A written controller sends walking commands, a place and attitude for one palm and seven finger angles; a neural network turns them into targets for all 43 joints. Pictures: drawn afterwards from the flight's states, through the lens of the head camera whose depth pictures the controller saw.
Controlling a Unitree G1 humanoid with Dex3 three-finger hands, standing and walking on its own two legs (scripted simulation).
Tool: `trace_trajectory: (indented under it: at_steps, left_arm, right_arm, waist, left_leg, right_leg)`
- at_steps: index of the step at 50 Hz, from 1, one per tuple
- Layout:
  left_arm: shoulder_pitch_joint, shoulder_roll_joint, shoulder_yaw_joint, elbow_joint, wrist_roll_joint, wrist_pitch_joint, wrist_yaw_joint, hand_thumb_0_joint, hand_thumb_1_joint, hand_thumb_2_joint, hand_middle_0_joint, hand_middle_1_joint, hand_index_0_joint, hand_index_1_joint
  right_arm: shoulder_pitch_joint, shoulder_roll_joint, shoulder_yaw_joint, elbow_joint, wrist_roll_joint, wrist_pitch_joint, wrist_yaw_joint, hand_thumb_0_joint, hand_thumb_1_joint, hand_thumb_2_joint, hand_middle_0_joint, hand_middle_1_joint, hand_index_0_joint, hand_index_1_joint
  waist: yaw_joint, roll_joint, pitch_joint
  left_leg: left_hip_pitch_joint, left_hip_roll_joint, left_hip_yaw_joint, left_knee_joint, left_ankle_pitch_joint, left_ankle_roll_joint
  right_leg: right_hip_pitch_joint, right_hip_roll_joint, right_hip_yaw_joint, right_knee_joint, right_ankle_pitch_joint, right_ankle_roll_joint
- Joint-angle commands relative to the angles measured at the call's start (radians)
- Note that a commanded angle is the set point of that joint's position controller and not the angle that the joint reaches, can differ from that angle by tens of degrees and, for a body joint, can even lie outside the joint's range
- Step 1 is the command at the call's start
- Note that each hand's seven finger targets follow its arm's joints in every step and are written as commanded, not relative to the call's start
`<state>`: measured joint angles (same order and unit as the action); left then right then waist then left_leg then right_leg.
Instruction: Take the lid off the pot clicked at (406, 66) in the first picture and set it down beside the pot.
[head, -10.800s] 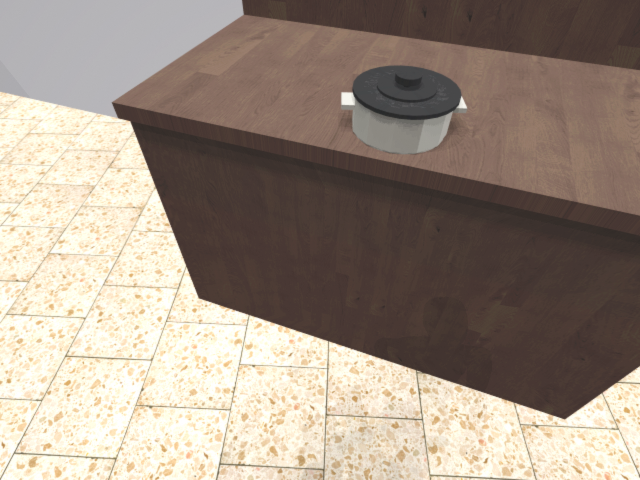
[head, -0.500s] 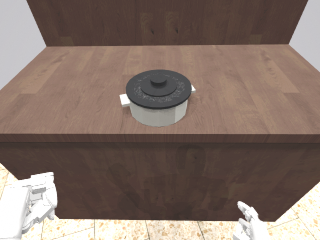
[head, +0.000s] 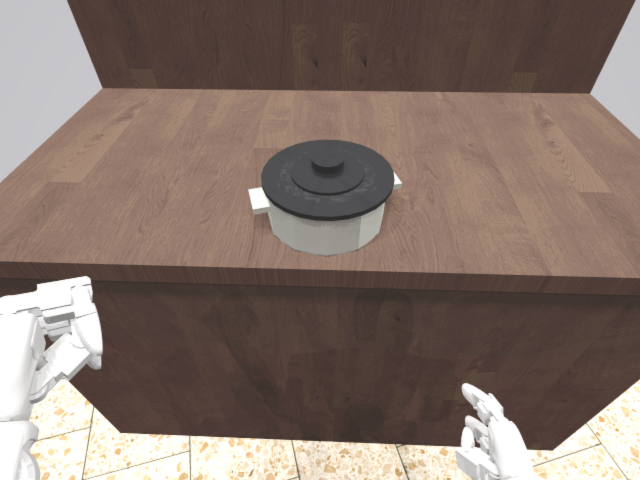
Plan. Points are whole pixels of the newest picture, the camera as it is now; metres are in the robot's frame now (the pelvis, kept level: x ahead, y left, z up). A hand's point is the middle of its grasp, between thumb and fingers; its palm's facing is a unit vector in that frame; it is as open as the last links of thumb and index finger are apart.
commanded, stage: raise the hand higher, near the body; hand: left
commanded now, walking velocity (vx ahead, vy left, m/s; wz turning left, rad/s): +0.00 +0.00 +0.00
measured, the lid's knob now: (327, 161) +0.52 +0.08 +0.15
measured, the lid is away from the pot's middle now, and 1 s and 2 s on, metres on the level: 0.00 0.00 0.00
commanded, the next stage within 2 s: reach forward and open the fingers in 0.04 s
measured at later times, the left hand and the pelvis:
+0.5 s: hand (71, 305) +0.20 +0.27 +0.18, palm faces +0.25 -0.09 -0.96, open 3.0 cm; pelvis -0.02 -0.01 -0.01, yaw +2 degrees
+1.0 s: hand (102, 263) +0.24 +0.26 +0.20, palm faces -0.02 -0.01 -1.00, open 8.1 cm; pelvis -0.04 -0.01 +0.00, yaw +2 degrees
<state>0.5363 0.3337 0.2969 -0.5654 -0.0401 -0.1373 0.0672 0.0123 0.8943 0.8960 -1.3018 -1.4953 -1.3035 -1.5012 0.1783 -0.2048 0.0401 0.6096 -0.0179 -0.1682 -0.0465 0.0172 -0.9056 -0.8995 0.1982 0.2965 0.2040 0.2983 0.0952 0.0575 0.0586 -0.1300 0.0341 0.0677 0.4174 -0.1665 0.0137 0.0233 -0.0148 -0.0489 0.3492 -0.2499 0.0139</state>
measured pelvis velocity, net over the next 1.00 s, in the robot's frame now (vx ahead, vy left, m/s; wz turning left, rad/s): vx -0.04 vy -0.01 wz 0.04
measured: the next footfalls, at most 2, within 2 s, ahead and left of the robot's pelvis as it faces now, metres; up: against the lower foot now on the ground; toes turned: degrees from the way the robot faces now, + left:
none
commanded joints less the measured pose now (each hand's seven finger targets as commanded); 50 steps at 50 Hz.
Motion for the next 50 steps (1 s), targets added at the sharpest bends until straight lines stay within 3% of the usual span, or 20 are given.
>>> trace_trajectory:
  at_steps: [1, 7, 8, 9, 10, 11, 13, 16, 19, 21, 24, 30, 33, 36, 38, 41, 45, 47, 49, 50]
  left_arm:
    - [-0.095, 0.171, 0.143, -0.186, -0.012, -0.071, 0.024, 0.000, 0.900, 0.900, -1.300, -1.500, -1.300, -1.500]
    - [-0.165, 0.174, 0.155, -0.182, -0.022, -0.091, 0.021, 0.000, 0.900, 0.900, -1.300, -1.500, -1.300, -1.500]
    - [-0.224, 0.357, 0.103, -0.234, 0.351, 0.020, 0.055, 0.000, 0.871, 0.921, -1.293, -1.465, -1.293, -1.465]
    - [-0.254, 0.283, 0.095, -0.286, 0.355, 0.075, 0.073, 0.000, 0.843, 0.942, -1.287, -1.429, -1.287, -1.429]
    - [-0.273, 0.297, 0.105, -0.295, 0.352, 0.103, 0.081, 0.000, 0.815, 0.963, -1.281, -1.394, -1.281, -1.394]
    - [-0.235, 0.318, 0.110, -0.247, 0.437, 0.136, 0.086, 0.000, 0.789, 0.984, -1.276, -1.358, -1.276, -1.358]
    - [-0.168, 0.378, 0.128, -0.236, 0.523, 0.201, 0.080, 0.000, 0.735, 1.026, -1.264, -1.287, -1.264, -1.287]
    - [-0.330, 0.431, 0.093, -0.184, 0.633, 0.263, 0.045, 0.000, 0.652, 1.089, -1.246, -1.181, -1.246, -1.181]
    - [-0.388, 0.485, 0.076, -0.033, 0.712, 0.298, -0.004, 0.000, 0.561, 1.152, -1.225, -1.074, -1.225, -1.074]
    - [-0.501, 0.494, 0.034, -0.059, 0.730, 0.307, -0.055, 0.000, 0.497, 1.194, -1.209, -1.003, -1.209, -1.003]
    - [-0.559, 0.499, -0.010, -0.014, 0.745, 0.310, -0.115, 0.000, 0.398, 1.257, -1.184, -0.897, -1.184, -0.897]
    - [-0.727, 0.615, 0.029, 0.042, 0.772, 0.326, -0.231, 0.000, 0.190, 1.383, -1.126, -0.684, -1.126, -0.684]
    - [-0.825, 0.589, -0.038, 0.130, 0.779, 0.321, -0.285, 0.000, 0.084, 1.446, -1.094, -0.578, -1.094, -0.578]
    - [-0.830, 0.579, -0.060, 0.172, 0.788, 0.324, -0.339, 0.000, -0.020, 1.509, -1.061, -0.471, -1.061, -0.471]
    - [-0.858, 0.586, -0.064, 0.181, 0.783, 0.315, -0.360, 0.000, -0.089, 1.551, -1.038, -0.400, -1.038, -0.400]
    - [-0.928, 0.632, -0.048, 0.146, 0.791, 0.304, -0.390, 0.000, -0.191, 1.614, -1.003, -0.294, -1.003, -0.294]
    - [-0.972, 0.677, -0.007, 0.228, 0.794, 0.302, -0.409, 0.000, -0.324, 1.698, -0.954, -0.152, -0.954, -0.152]
    - [-1.072, 0.659, -0.051, 0.266, 0.796, 0.289, -0.425, 0.000, -0.389, 1.740, -0.928, -0.081, -0.928, -0.081]
    - [-1.053, 0.620, -0.082, 0.334, 0.789, 0.290, -0.437, 0.000, -0.388, 1.740, -0.922, -0.081, -0.922, -0.081]
    - [-1.007, 0.593, -0.083, 0.314, 0.779, 0.295, -0.443, 0.000, -0.388, 1.740, -0.919, -0.081, -0.919, -0.081]
  right_arm:
    - [-0.141, -0.107, -0.050, -0.162, 0.001, -0.055, -0.012, 0.000, -0.900, -0.900, 0.200, 0.300, 0.200, 0.300]
    - [-0.151, -0.108, -0.053, -0.151, 0.003, -0.050, -0.015, 0.000, -0.900, -0.900, 0.200, 0.300, 0.200, 0.300]
    - [-0.187, -0.182, -0.044, -0.166, -0.022, 0.012, 0.002, 0.000, -0.900, -0.900, 0.200, 0.300, 0.200, 0.300]
    - [-0.201, -0.146, -0.052, -0.205, -0.011, 0.042, 0.015, 0.000, -0.900, -0.900, 0.200, 0.300, 0.200, 0.300]
    - [-0.215, -0.145, -0.047, -0.217, 0.001, 0.052, 0.026, 0.000, -0.900, -0.900, 0.200, 0.300, 0.200, 0.300]
    - [-0.207, -0.142, -0.058, -0.204, 0.000, 0.071, 0.030, 0.000, -0.900, -0.900, 0.200, 0.300, 0.200, 0.300]
    - [-0.226, -0.159, -0.060, -0.224, 0.008, 0.121, 0.035, 0.000, -0.900, -0.900, 0.200, 0.300, 0.200, 0.300]
    - [-0.269, -0.160, -0.054, -0.230, 0.029, 0.162, 0.036, 0.000, -0.900, -0.900, 0.200, 0.300, 0.200, 0.300]
    - [-0.273, -0.177, -0.057, -0.205, 0.046, 0.176, 0.024, 0.000, -0.900, -0.900, 0.200, 0.300, 0.200, 0.300]
    - [-0.300, -0.177, -0.051, -0.204, 0.056, 0.171, 0.026, 0.000, -0.900, -0.900, 0.200, 0.300, 0.200, 0.300]
    - [-0.301, -0.178, -0.049, -0.186, 0.055, 0.159, 0.021, 0.000, -0.900, -0.900, 0.200, 0.300, 0.200, 0.300]
    - [-0.334, -0.174, -0.028, -0.181, 0.059, 0.149, 0.014, 0.000, -0.900, -0.900, 0.200, 0.300, 0.200, 0.300]
    - [-0.322, -0.175, -0.023, -0.162, 0.054, 0.160, 0.012, 0.000, -0.900, -0.900, 0.200, 0.300, 0.200, 0.300]
    - [-0.320, -0.179, -0.021, -0.169, 0.055, 0.166, 0.023, 0.000, -0.900, -0.900, 0.200, 0.300, 0.200, 0.300]
    - [-0.318, -0.180, -0.024, -0.180, 0.055, 0.169, 0.023, 0.000, -0.900, -0.900, 0.200, 0.300, 0.200, 0.300]
    - [-0.323, -0.179, -0.022, -0.190, 0.054, 0.162, 0.028, 0.000, -0.900, -0.900, 0.200, 0.300, 0.200, 0.300]
    - [-0.309, -0.185, -0.031, -0.189, 0.056, 0.157, 0.027, 0.000, -0.900, -0.900, 0.200, 0.300, 0.200, 0.300]
    - [-0.307, -0.185, -0.030, -0.180, 0.060, 0.163, 0.024, 0.000, -0.900, -0.900, 0.200, 0.300, 0.200, 0.300]
    - [-0.296, -0.187, -0.032, -0.181, 0.062, 0.162, 0.023, 0.000, -0.900, -0.900, 0.200, 0.300, 0.200, 0.300]
    - [-0.294, -0.187, -0.038, -0.195, 0.069, 0.156, 0.032, 0.000, -0.900, -0.900, 0.200, 0.300, 0.200, 0.300]
  waist:
    - [-0.011, -0.007, -0.053]
    - [-0.013, -0.016, -0.042]
    - [-0.002, 0.097, -0.082]
    - [0.010, 0.133, -0.094]
    - [0.004, 0.136, -0.085]
    - [0.027, 0.142, -0.094]
    - [0.043, 0.095, -0.146]
    - [0.019, -0.036, -0.178]
    - [0.015, -0.070, -0.178]
    - [0.010, -0.032, -0.234]
    - [0.009, -0.018, -0.244]
    - [0.007, 0.019, -0.220]
    - [-0.005, 0.024, -0.162]
    - [-0.004, 0.029, -0.194]
    - [-0.001, -0.001, -0.197]
    - [0.003, 0.024, -0.273]
    - [0.003, 0.030, -0.244]
    - [0.001, 0.011, -0.228]
    - [0.000, -0.027, -0.205]
    - [-0.004, 0.004, -0.226]
  left_leg:
    - [0.146, -0.014, -0.044, -0.063, 0.059, -0.001]
    - [0.157, -0.012, -0.035, -0.061, 0.047, 0.003]
    - [0.011, -0.041, -0.017, -0.036, 0.069, -0.010]
    - [-0.018, -0.042, -0.014, -0.037, 0.091, -0.011]
    - [-0.034, -0.041, -0.015, -0.029, 0.094, -0.012]
    - [-0.036, -0.038, -0.006, -0.035, 0.065, -0.015]
    - [-0.039, -0.043, 0.003, -0.007, 0.081, -0.010]
    - [-0.036, -0.054, -0.003, 0.023, 0.072, -0.003]
    - [-0.029, -0.062, -0.018, 0.026, 0.062, 0.006]
    - [0.000, -0.068, -0.028, 0.023, 0.080, 0.008]
    - [0.035, -0.075, -0.046, 0.009, 0.099, 0.012]
    - [0.056, -0.077, -0.051, -0.004, 0.130, 0.012]
    - [0.035, -0.079, -0.047, -0.031, 0.107, 0.009]
    - [0.041, -0.082, -0.040, -0.036, 0.126, 0.010]
    - [0.041, -0.082, -0.038, -0.040, 0.108, 0.013]
    - [0.061, -0.088, -0.038, -0.036, 0.119, 0.018]
    - [0.062, -0.082, -0.046, -0.043, 0.095, 0.019]
    - [0.043, -0.085, -0.040, -0.052, 0.070, 0.020]
    - [0.036, -0.087, -0.039, -0.054, 0.052, 0.023]
    - [0.056, -0.082, -0.045, -0.050, 0.068, 0.022]
  right_leg:
    - [-0.196, 0.039, 0.008, -0.101, 0.081, -0.027]
    - [-0.212, 0.032, 0.014, -0.121, 0.061, -0.023]
    - [-0.225, 0.037, -0.018, 0.002, 0.071, -0.017]
    - [-0.216, 0.033, -0.044, 0.031, 0.066, -0.032]
    - [-0.214, 0.039, -0.041, 0.037, 0.070, -0.036]
    - [-0.221, 0.038, -0.040, 0.046, 0.031, -0.040]
    - [-0.214, 0.039, -0.030, 0.058, 0.033, -0.039]
    - [-0.237, 0.034, -0.009, 0.052, 0.020, -0.031]
    - [-0.257, 0.029, -0.002, 0.040, 0.028, -0.017]
    - [-0.243, 0.027, -0.002, 0.047, 0.058, -0.015]
    - [-0.236, 0.031, -0.006, 0.037, 0.086, -0.010]
    - [-0.219, 0.045, 0.001, 0.011, 0.120, -0.016]
    - [-0.233, 0.038, -0.012, -0.003, 0.089, -0.013]
    - [-0.210, 0.040, -0.013, -0.003, 0.106, -0.018]
    - [-0.212, 0.041, -0.013, -0.009, 0.092, -0.013]
    - [-0.183, 0.036, -0.007, -0.002, 0.088, -0.018]
    - [-0.217, 0.052, -0.003, -0.016, 0.057, -0.020]
    - [-0.226, 0.038, -0.009, -0.016, 0.020, -0.017]
    - [-0.243, 0.039, -0.010, -0.023, 0.007, -0.015]
    - [-0.243, 0.054, -0.008, -0.022, 0.025, -0.018]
